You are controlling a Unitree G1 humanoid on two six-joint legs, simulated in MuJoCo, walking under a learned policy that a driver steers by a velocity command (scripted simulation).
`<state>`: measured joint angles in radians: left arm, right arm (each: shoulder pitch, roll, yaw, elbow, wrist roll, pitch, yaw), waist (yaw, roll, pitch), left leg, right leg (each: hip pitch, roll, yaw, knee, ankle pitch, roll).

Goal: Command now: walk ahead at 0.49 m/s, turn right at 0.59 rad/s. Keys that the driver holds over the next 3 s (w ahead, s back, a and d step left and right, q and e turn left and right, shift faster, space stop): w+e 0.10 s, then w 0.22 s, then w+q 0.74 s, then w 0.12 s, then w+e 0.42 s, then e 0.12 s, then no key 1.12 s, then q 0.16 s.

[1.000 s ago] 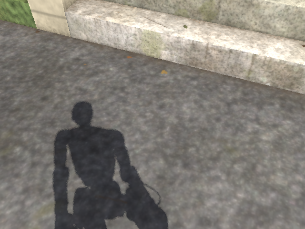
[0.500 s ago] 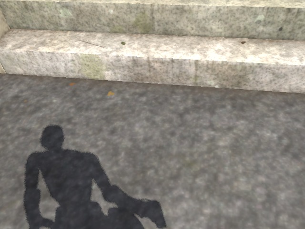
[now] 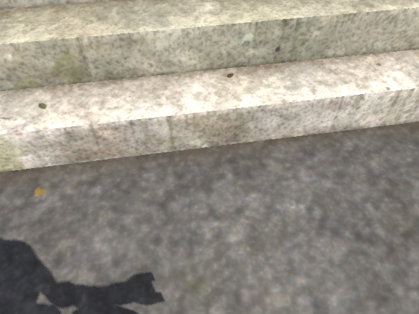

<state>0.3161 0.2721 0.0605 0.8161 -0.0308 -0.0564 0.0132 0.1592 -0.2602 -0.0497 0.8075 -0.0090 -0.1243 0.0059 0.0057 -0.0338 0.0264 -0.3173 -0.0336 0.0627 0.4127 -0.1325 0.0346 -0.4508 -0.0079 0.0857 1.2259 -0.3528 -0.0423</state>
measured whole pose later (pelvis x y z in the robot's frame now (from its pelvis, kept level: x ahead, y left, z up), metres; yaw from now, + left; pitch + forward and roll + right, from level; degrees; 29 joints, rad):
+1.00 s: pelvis +0.54 -0.04 -0.02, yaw +10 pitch +2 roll -1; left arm 0.27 0.27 0.06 0.83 -0.02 -0.09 0.01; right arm 0.12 -0.28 -0.07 0.73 0.02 -0.06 0.05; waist 0.01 0.00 0.07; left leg -0.49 -0.06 0.05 0.65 -0.21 0.12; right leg -0.21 -0.05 -0.05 1.14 -0.48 0.01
